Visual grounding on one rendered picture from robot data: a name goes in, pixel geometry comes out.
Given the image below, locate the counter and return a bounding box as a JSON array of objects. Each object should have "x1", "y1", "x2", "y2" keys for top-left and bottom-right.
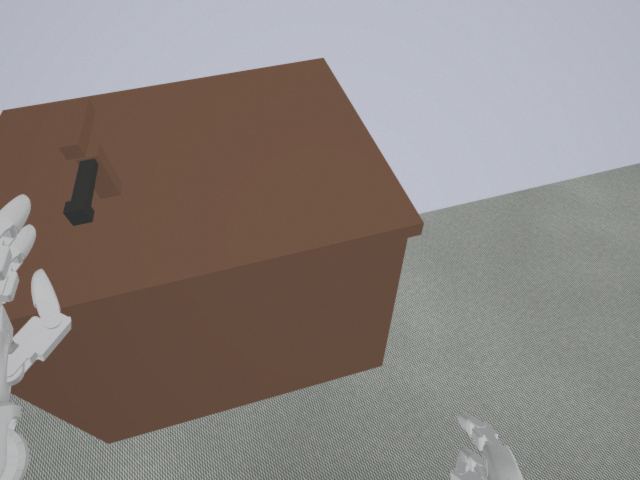
[{"x1": 0, "y1": 58, "x2": 424, "y2": 444}]

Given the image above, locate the robot left hand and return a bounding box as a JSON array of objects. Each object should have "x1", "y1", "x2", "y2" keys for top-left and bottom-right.
[{"x1": 0, "y1": 194, "x2": 71, "y2": 402}]

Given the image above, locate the left robot forearm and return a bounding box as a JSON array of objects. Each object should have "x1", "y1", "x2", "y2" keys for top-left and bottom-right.
[{"x1": 0, "y1": 401, "x2": 30, "y2": 480}]

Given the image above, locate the robot right hand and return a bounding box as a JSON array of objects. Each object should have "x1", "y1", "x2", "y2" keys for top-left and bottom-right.
[{"x1": 450, "y1": 411, "x2": 523, "y2": 480}]

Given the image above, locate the tap lever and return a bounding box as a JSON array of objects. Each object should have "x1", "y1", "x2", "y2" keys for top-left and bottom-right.
[{"x1": 63, "y1": 159, "x2": 98, "y2": 226}]

